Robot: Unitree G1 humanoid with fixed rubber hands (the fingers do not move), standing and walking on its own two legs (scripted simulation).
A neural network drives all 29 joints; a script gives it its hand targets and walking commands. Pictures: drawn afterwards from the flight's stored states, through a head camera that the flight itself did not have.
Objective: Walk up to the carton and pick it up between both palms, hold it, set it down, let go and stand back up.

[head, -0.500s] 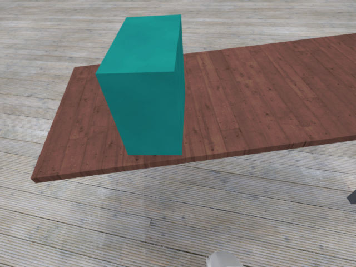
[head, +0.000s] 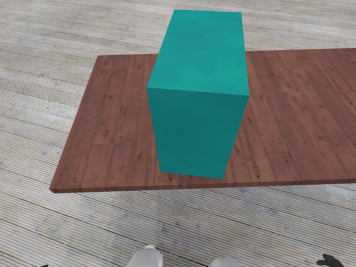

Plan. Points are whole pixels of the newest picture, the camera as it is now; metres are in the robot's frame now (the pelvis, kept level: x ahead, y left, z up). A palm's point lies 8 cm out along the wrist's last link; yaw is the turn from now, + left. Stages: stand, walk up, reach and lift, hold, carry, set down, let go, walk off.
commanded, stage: walk up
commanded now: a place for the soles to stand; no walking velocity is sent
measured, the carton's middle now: (198, 95) +0.50 -0.04 +0.10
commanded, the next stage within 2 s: reach and lift in 1.80 s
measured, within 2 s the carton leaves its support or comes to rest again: neither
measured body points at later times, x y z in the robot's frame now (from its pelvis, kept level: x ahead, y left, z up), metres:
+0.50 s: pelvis +0.02 -0.02 +0.02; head +0.04 -0.02 +0.47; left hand +0.13 +0.32 -0.08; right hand +0.15 -0.34 -0.09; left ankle +0.10 +0.12 -0.68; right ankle +0.01 -0.14 -0.68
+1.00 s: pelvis +0.03 -0.02 +0.03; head +0.06 -0.02 +0.48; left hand +0.15 +0.31 -0.08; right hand +0.15 -0.35 -0.08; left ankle +0.10 +0.12 -0.68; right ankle +0.01 -0.14 -0.68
